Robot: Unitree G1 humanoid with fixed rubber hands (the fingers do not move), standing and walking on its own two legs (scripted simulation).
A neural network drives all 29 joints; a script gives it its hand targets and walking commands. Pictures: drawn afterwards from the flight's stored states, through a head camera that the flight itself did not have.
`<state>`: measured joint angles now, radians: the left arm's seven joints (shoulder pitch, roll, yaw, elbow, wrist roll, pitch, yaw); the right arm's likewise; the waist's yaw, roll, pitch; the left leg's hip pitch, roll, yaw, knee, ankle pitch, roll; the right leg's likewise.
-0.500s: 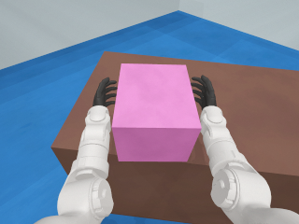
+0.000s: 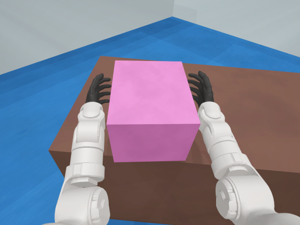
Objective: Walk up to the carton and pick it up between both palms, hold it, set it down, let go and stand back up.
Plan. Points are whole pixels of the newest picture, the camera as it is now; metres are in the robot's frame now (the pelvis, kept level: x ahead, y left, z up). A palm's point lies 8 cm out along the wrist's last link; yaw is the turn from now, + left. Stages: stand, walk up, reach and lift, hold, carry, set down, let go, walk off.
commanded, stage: reach and lift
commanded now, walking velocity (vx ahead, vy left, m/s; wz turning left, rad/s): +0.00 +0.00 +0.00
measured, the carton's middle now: (149, 109) +0.41 +0.00 +0.10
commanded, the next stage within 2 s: hold in 1.08 s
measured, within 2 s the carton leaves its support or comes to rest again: neither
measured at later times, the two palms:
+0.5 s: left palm (90, 98) +0.37 +0.16 +0.17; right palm (207, 98) +0.37 -0.14 +0.18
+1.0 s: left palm (90, 94) +0.37 +0.16 +0.19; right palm (208, 94) +0.37 -0.14 +0.19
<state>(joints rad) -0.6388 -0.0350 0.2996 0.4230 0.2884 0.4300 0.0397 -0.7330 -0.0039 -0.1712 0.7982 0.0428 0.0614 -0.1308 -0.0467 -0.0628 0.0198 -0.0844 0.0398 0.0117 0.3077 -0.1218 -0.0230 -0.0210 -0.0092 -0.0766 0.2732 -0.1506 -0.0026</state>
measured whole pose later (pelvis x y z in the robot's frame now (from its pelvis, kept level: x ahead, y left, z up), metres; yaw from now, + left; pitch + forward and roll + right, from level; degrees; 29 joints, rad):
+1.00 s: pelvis +0.00 +0.00 +0.00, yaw +1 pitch -10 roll -1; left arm -0.62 -0.03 0.31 0.17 0.35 0.67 -0.06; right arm -0.72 -0.02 -0.06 0.60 0.15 0.23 -0.19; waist -0.10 -0.06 0.07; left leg 0.00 0.03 0.00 0.32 -0.14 -0.02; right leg 0.07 -0.01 -0.08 0.27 -0.17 0.00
